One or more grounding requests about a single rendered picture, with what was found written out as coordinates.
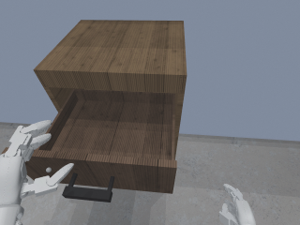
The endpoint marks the cabinet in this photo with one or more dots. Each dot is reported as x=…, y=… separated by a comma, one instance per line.
x=119, y=55

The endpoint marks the robot right hand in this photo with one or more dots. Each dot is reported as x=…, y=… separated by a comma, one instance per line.
x=240, y=211

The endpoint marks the handle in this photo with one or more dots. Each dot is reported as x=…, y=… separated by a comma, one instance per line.
x=88, y=194

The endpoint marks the drawer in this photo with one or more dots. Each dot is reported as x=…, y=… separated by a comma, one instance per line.
x=125, y=134

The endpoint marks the robot left hand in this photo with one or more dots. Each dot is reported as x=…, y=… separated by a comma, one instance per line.
x=13, y=169

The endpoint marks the left robot forearm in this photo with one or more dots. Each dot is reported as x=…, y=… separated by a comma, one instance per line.
x=11, y=214

